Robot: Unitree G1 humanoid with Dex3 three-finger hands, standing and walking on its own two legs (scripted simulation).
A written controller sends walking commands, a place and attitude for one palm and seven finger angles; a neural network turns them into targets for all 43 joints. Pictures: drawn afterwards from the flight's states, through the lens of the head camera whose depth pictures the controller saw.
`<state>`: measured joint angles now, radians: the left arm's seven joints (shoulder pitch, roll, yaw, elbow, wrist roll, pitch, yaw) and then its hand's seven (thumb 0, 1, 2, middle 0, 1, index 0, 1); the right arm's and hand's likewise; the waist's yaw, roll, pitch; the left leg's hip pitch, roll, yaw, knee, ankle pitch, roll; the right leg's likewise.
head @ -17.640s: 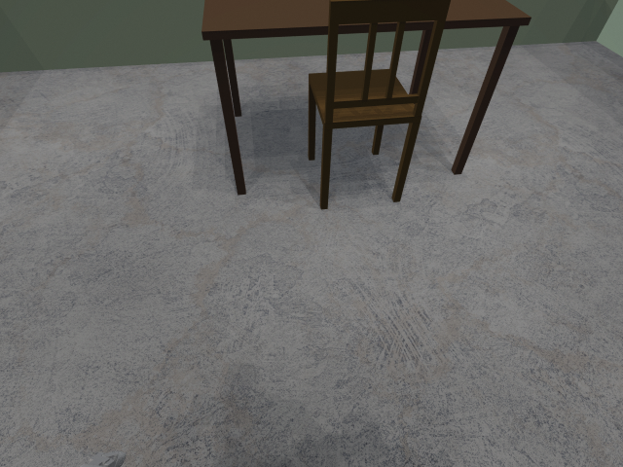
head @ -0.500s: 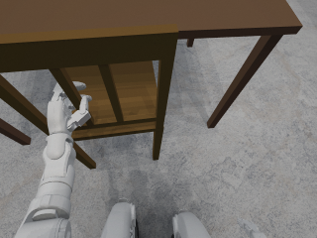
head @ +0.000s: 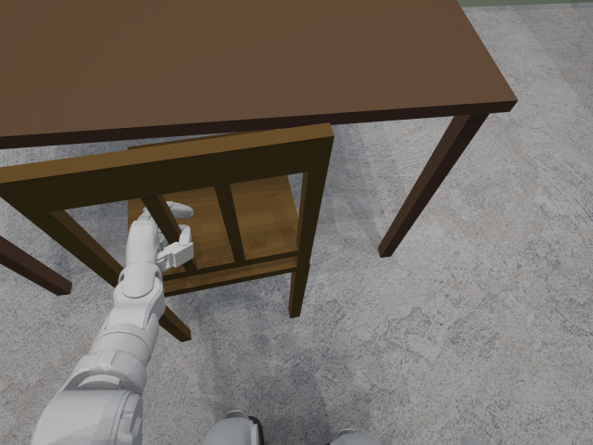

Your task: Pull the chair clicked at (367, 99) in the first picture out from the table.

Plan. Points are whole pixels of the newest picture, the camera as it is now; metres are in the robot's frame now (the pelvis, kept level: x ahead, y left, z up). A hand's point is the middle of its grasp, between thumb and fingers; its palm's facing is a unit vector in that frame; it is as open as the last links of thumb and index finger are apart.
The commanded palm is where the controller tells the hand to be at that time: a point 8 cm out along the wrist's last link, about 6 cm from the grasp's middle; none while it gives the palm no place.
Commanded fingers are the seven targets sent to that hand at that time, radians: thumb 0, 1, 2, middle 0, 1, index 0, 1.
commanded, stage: step backward, pulling the chair out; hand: left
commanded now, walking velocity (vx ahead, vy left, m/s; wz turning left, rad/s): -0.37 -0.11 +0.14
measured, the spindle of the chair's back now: (174, 235) +0.43 +0.19 -0.07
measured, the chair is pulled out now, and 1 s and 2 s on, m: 0.03 0.13 0.13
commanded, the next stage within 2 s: none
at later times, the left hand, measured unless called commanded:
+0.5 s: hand (208, 291) +0.33 +0.12 -0.05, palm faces +0.08 -0.98 -0.20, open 5.3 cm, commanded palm +0.30 +0.17 -0.04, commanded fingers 0.00 0.90 0.90 -0.50 -1.45 -0.50 -1.45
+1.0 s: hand (211, 308) +0.30 +0.12 -0.05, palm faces +0.06 -0.98 -0.21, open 5.4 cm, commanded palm +0.28 +0.17 -0.04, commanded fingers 0.00 0.90 0.90 -0.50 -1.45 -0.50 -1.45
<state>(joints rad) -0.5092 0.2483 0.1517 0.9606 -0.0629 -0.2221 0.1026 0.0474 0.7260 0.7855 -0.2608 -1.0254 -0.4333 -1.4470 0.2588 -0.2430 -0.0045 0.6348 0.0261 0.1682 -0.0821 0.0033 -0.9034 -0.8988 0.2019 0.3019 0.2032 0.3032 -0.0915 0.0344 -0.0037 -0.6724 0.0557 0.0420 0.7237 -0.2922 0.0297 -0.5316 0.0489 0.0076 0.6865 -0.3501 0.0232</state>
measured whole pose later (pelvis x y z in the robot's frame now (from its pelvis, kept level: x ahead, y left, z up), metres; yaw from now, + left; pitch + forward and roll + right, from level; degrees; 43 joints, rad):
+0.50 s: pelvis -0.05 -0.03 +0.01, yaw +0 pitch +8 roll -2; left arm -0.51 0.22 0.12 1.03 -0.07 -0.23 0.10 0.02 0.70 0.76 -0.26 -1.05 -0.47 -1.45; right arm 0.17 -0.26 -0.02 0.71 0.04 0.11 -0.10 0.00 -0.90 -0.90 0.20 0.30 0.20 0.30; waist -0.09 0.07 0.11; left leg -0.55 0.08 0.04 0.54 -0.13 0.00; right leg -0.42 0.07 0.00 0.52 -0.24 -0.02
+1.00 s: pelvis -0.08 -0.03 +0.01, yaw +0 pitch +4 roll -2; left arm -0.53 0.21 0.09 1.04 -0.07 -0.22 0.10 0.01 0.68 0.77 -0.24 -1.07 -0.47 -1.45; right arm 0.17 -0.23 -0.02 0.75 0.04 0.04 -0.10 0.01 -0.90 -0.90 0.20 0.30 0.20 0.30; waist -0.08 0.07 0.17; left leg -0.51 0.07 0.04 0.53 -0.09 0.00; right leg -0.40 0.06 -0.01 0.56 -0.23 -0.02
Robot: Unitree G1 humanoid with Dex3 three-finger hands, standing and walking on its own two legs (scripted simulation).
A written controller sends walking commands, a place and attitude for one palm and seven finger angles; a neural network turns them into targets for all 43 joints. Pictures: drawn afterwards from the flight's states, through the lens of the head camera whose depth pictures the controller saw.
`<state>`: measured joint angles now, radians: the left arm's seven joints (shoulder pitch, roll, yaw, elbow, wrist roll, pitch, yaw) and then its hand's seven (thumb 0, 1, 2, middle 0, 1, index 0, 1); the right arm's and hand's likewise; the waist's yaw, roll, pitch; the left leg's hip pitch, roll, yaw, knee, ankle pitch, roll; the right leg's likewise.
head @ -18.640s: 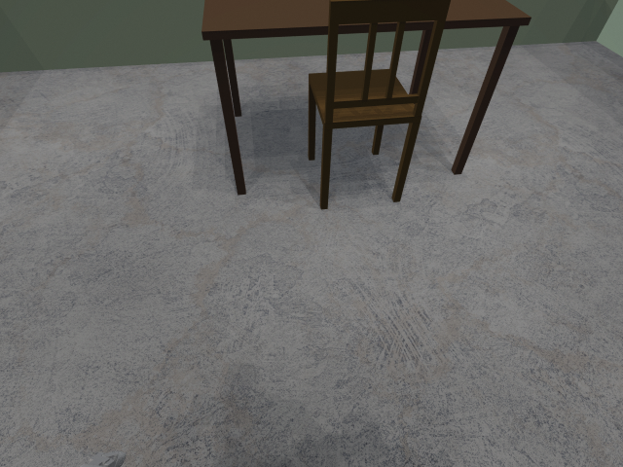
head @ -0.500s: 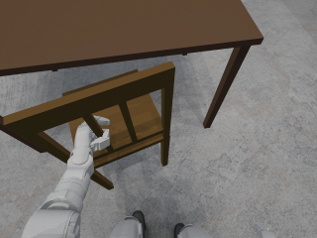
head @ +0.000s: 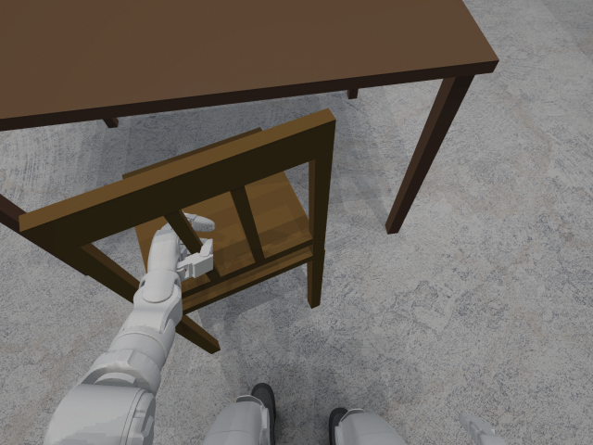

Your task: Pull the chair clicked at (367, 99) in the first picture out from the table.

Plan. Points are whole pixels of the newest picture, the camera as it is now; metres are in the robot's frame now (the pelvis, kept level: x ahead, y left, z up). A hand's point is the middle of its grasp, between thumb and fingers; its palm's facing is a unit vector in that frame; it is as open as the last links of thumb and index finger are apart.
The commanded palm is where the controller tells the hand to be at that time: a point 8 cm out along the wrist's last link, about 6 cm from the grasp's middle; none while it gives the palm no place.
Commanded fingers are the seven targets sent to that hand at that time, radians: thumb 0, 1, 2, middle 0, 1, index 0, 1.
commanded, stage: step backward, pulling the chair out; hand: left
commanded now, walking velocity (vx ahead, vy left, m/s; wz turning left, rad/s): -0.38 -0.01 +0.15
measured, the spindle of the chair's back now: (196, 247) +0.41 +0.17 -0.08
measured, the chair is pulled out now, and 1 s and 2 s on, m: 0.13 0.13 0.14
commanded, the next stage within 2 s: none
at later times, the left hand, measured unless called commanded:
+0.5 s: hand (205, 257) +0.38 +0.14 -0.06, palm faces +0.04 -0.98 -0.21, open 5.3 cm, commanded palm +0.36 +0.19 -0.05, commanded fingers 0.00 0.90 0.90 -0.50 -1.45 -0.50 -1.45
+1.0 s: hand (205, 257) +0.38 +0.14 -0.06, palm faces +0.04 -0.98 -0.21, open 5.3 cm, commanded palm +0.36 +0.19 -0.05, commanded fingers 0.00 0.90 0.90 -0.50 -1.45 -0.50 -1.45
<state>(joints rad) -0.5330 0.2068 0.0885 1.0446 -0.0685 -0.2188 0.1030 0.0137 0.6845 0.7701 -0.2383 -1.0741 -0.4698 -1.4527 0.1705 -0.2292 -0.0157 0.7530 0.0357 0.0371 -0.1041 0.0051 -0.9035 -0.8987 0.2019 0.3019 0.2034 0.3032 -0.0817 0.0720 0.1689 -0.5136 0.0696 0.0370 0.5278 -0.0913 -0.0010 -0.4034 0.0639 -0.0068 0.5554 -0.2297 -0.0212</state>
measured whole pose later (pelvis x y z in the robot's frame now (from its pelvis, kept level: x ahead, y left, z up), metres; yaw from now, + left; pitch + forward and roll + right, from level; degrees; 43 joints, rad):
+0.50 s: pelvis +0.00 +0.00 +0.00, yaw +1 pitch +4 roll -2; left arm -0.54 0.21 0.07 1.05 -0.06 -0.21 0.10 0.01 0.69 0.77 -0.22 -1.09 -0.48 -1.45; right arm 0.15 -0.25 -0.02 0.75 0.04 0.02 -0.12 0.00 -0.90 -0.90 0.20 0.30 0.20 0.30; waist -0.07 0.06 0.17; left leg -0.50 0.07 0.02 0.52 -0.09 -0.01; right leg -0.38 0.06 -0.02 0.54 -0.23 -0.02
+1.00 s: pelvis +0.00 +0.00 +0.00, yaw +1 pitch +3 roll -2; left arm -0.54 0.21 0.07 1.04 -0.07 -0.19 0.10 0.02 0.69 0.76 -0.21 -1.10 -0.49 -1.45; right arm 0.16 -0.25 -0.02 0.76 0.04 0.02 -0.11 0.01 -0.90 -0.90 0.20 0.30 0.20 0.30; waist -0.08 0.06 0.19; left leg -0.48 0.07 0.02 0.51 -0.09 -0.01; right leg -0.36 0.06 -0.02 0.53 -0.23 -0.03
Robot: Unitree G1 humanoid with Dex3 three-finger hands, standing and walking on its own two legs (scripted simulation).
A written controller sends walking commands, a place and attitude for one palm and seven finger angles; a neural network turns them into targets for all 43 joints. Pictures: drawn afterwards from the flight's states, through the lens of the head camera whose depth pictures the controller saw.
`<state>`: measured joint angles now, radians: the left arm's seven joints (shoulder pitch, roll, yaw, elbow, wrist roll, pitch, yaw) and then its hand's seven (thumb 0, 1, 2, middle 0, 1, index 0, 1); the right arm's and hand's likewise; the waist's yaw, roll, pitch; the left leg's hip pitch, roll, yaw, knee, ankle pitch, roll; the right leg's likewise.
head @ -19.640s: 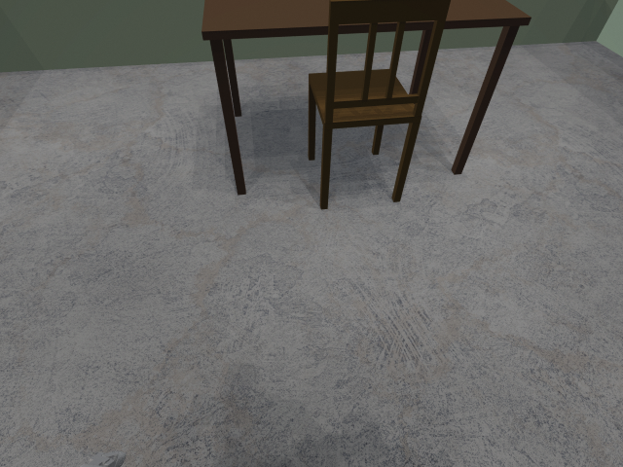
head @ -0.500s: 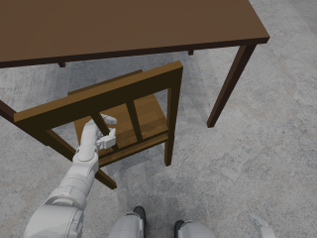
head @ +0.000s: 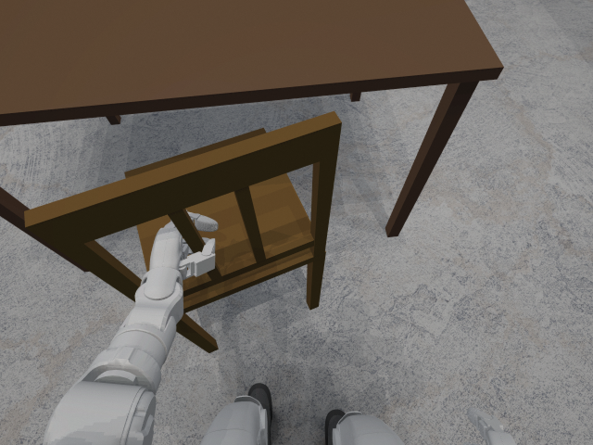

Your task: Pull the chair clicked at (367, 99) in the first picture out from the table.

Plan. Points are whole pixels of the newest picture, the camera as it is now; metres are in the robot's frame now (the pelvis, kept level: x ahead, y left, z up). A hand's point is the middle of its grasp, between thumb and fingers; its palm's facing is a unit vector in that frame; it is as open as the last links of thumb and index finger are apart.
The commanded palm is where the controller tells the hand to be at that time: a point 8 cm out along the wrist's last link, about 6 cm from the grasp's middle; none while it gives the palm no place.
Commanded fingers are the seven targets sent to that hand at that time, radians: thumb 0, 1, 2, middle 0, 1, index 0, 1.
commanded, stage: step backward, pulling the chair out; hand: left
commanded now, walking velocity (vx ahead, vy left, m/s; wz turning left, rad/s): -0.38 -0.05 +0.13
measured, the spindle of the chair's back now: (198, 246) +0.41 +0.16 -0.09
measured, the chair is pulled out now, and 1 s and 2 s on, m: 0.13 0.14 0.14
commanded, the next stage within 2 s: none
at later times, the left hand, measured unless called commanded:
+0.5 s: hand (207, 256) +0.38 +0.14 -0.06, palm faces +0.01 -0.98 -0.20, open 5.2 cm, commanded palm +0.36 +0.19 -0.05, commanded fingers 0.00 0.90 0.90 -0.50 -1.45 -0.50 -1.45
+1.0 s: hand (208, 259) +0.37 +0.14 -0.06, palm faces +0.03 -0.98 -0.21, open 5.3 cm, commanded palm +0.36 +0.19 -0.06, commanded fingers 0.00 0.90 0.90 -0.50 -1.45 -0.50 -1.45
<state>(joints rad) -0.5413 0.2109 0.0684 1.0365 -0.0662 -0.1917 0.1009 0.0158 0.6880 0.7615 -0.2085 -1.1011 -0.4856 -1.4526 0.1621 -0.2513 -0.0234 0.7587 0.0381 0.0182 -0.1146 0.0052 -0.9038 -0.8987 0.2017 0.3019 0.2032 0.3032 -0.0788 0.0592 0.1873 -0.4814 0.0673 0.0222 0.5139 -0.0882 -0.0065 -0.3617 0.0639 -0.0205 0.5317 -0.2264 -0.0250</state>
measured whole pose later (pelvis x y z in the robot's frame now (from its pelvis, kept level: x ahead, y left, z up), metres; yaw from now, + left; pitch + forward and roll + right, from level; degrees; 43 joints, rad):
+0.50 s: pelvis +0.00 +0.00 +0.00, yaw +0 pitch +3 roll -2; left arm -0.54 0.20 0.04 1.04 -0.06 -0.18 0.10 0.02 0.70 0.74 -0.19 -1.11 -0.49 -1.45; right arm 0.15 -0.26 -0.02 0.76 0.04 0.02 -0.12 0.01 -0.90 -0.90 0.20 0.30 0.20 0.30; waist -0.07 0.05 0.18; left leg -0.47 0.06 0.02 0.51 -0.09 0.00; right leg -0.34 0.05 -0.02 0.53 -0.23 -0.02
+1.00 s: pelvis +0.00 +0.00 +0.00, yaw +0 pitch +2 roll -2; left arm -0.55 0.20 0.06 1.05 -0.07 -0.17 0.10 0.02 0.69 0.75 -0.19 -1.10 -0.49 -1.45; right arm 0.17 -0.26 -0.02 0.77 0.04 0.01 -0.11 0.01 -0.90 -0.90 0.20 0.30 0.20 0.30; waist -0.07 0.06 0.19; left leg -0.46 0.06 0.02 0.51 -0.08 -0.01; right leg -0.34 0.06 -0.03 0.53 -0.23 -0.03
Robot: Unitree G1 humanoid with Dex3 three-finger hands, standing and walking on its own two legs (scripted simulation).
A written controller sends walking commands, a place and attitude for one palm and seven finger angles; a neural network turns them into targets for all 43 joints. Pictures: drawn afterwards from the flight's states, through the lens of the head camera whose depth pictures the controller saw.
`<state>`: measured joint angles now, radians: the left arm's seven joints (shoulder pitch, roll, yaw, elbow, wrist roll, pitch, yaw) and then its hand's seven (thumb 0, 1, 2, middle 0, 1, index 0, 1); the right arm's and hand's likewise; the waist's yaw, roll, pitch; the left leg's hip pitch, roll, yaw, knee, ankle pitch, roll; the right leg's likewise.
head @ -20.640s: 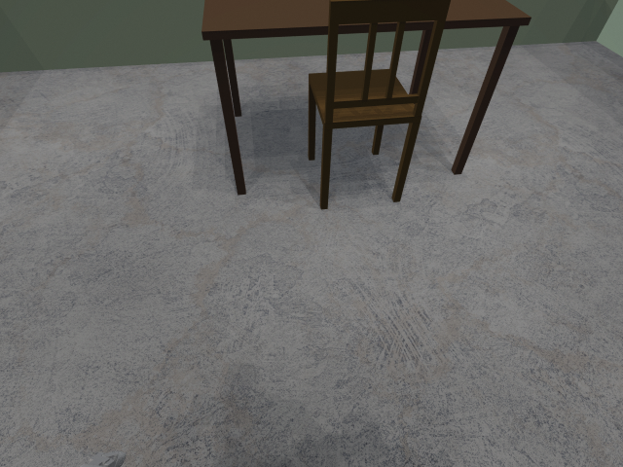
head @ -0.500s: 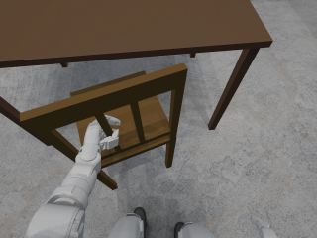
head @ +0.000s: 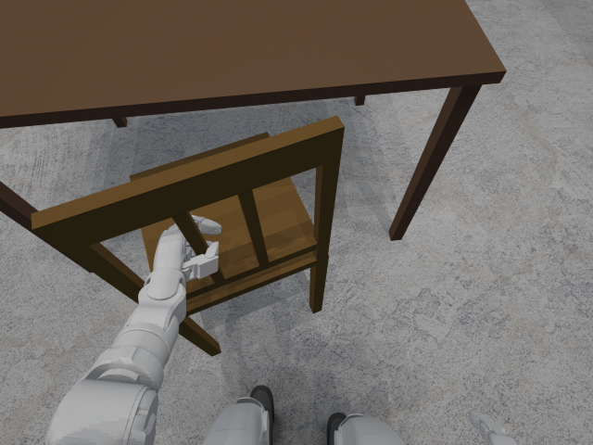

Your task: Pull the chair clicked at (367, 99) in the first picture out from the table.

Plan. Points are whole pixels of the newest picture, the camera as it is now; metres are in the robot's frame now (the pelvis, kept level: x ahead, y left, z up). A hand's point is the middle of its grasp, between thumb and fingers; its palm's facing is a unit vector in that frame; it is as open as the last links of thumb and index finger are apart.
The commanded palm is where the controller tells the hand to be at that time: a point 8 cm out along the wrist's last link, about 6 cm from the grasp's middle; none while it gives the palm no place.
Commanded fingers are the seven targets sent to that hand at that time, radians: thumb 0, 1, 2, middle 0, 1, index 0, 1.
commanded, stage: step backward, pulling the chair out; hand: left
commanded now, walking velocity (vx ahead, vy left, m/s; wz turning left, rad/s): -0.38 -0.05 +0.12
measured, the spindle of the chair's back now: (202, 249) +0.40 +0.16 -0.09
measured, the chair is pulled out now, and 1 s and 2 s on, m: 0.14 0.14 0.15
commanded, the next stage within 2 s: none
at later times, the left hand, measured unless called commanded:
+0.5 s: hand (211, 260) +0.37 +0.14 -0.06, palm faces +0.01 -0.98 -0.21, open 5.2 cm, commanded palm +0.36 +0.19 -0.05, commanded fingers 0.00 0.90 0.90 -0.50 -1.45 -0.50 -1.45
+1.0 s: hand (210, 261) +0.37 +0.14 -0.06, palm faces -0.01 -0.98 -0.21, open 5.2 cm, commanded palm +0.36 +0.19 -0.05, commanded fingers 0.00 0.90 0.90 -0.50 -1.45 -0.50 -1.45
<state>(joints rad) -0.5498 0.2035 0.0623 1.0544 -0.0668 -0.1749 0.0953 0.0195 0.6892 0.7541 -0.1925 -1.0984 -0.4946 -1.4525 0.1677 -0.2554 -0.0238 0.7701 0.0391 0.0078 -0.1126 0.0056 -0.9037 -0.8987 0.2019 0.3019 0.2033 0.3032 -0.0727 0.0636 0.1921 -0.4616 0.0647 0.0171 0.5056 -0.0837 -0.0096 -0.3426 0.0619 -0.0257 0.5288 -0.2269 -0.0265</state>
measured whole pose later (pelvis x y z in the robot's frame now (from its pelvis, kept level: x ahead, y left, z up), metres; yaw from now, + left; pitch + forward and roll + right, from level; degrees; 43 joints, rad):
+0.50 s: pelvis +0.00 +0.00 +0.00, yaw +0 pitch +2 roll -2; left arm -0.55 0.20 0.05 1.06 -0.06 -0.17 0.09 0.02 0.69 0.74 -0.18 -1.10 -0.50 -1.45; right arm 0.16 -0.26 -0.02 0.77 0.04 0.00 -0.12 0.01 -0.90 -0.90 0.20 0.30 0.20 0.30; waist -0.07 0.06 0.18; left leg -0.46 0.06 0.02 0.51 -0.09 0.00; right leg -0.34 0.05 -0.03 0.54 -0.24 -0.02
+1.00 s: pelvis +0.00 +0.01 +0.00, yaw +0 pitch +2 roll -1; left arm -0.56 0.19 0.03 1.06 -0.05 -0.16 0.09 0.01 0.70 0.73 -0.17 -1.11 -0.50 -1.45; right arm 0.17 -0.26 -0.03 0.76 0.03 0.01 -0.12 0.01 -0.90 -0.90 0.20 0.30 0.20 0.30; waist -0.06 0.05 0.18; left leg -0.45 0.04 0.03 0.51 -0.09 0.01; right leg -0.35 0.04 -0.02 0.55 -0.24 -0.01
